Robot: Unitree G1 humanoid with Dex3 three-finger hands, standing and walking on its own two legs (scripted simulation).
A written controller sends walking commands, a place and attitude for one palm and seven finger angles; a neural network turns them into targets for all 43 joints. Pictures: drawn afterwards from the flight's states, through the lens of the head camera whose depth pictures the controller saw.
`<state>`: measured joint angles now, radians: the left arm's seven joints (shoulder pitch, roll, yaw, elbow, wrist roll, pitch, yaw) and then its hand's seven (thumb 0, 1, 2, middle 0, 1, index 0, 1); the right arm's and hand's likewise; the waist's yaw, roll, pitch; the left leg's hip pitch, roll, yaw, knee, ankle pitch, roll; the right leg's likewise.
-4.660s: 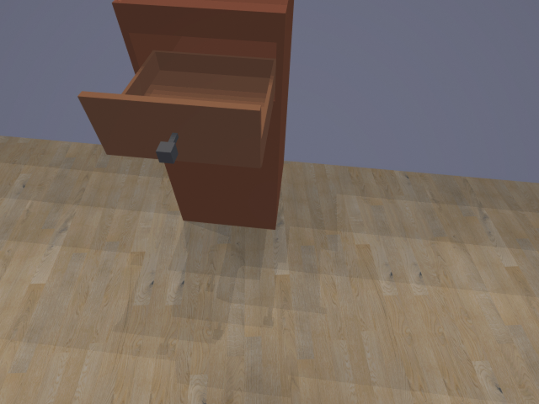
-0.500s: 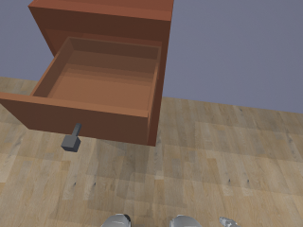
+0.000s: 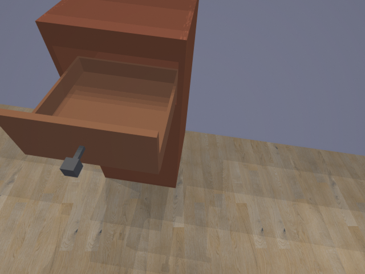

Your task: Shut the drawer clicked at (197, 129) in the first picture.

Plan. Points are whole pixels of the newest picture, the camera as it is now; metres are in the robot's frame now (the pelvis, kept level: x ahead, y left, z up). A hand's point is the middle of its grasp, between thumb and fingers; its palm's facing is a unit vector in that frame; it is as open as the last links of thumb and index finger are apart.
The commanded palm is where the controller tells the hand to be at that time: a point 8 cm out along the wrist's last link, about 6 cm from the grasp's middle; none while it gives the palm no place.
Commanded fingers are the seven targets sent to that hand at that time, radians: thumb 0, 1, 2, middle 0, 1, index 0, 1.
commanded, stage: come to a stop and stand still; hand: left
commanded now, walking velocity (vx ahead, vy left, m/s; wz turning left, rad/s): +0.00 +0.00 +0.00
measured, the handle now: (75, 160) +0.35 +0.29 +0.00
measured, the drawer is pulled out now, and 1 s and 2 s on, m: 0.30 0.30 0.30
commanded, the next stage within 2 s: look again from close up in 0.06 s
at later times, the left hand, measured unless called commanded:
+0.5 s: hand out of the picture +0.02 +0.17 -0.16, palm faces +0.02 -0.97 -0.24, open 7.3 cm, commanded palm none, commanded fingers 0.00 0.90 0.90 -0.20 -0.30 -0.20 -0.30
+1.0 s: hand out of the picture +0.01 +0.16 -0.17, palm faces +0.02 -0.98 -0.20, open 7.3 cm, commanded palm none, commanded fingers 0.00 0.90 0.90 -0.20 -0.30 -0.20 -0.30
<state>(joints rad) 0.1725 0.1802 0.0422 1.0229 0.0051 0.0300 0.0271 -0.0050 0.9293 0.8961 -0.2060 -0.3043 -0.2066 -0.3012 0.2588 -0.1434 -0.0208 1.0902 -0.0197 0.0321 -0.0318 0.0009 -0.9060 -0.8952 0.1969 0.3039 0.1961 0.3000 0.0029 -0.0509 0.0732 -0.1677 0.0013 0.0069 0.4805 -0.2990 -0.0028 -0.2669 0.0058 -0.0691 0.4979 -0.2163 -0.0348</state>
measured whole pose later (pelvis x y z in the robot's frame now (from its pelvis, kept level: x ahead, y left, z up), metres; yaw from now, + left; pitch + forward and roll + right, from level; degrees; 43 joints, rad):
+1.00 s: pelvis +0.00 -0.01 +0.00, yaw -1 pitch -1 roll +0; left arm 0.29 0.14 0.00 1.11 0.01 -0.01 0.02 0.00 0.92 0.90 -0.20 -0.30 -0.21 -0.30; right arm 0.35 -0.15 0.02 1.11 -0.02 0.00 -0.02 0.00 -0.91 -0.90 0.20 0.30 0.20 0.30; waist 0.01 0.02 0.01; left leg -0.14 0.02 0.03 0.45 -0.29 -0.02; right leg -0.25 0.03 -0.05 0.46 -0.20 -0.06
